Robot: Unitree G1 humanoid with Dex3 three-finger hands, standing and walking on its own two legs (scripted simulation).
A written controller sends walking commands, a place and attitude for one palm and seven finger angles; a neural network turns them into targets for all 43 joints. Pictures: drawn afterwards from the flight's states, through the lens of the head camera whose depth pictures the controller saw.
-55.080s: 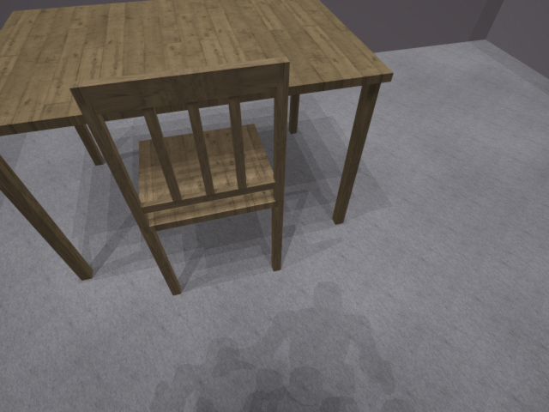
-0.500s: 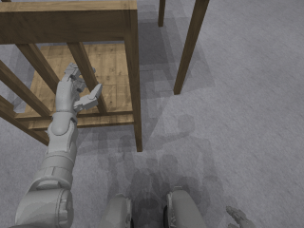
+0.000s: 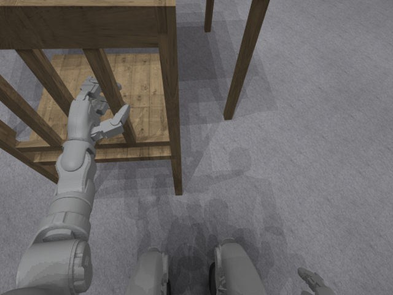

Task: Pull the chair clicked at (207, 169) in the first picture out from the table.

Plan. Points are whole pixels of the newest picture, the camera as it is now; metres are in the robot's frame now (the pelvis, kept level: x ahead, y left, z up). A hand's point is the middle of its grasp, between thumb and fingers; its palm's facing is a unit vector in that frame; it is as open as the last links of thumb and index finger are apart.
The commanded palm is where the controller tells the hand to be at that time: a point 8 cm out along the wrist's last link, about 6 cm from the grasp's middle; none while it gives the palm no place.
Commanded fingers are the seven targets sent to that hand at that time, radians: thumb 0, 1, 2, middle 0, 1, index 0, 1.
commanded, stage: step backward, pulling the chair out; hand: left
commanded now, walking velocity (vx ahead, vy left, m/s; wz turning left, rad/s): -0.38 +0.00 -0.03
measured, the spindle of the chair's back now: (69, 106) +0.49 +0.25 +0.04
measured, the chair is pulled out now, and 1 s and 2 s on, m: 0.21 0.29 0.31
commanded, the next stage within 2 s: none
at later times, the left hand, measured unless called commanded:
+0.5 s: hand (119, 114) +0.45 +0.14 +0.06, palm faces -0.08 -0.96 -0.26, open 5.8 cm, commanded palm +0.43 +0.19 +0.07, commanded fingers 0.00 0.90 0.90 -0.50 -1.45 -0.50 -1.45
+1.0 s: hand (120, 147) +0.38 +0.13 +0.06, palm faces -0.01 -0.96 -0.27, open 6.0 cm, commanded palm +0.37 +0.18 +0.07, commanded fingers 0.00 0.90 0.90 -0.50 -1.45 -0.50 -1.45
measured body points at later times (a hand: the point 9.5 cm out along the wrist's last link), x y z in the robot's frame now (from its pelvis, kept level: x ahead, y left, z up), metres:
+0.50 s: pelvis +0.03 +0.02 +0.11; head +0.13 +0.01 +0.55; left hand +0.45 +0.19 +0.08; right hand +0.03 -0.26 -0.01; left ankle +0.02 +0.11 -0.61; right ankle +0.06 -0.11 -0.61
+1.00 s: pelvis -0.03 -0.01 +0.11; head +0.06 -0.02 +0.55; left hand +0.38 +0.18 +0.08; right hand +0.03 -0.29 -0.02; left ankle +0.02 +0.11 -0.61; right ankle +0.06 -0.11 -0.61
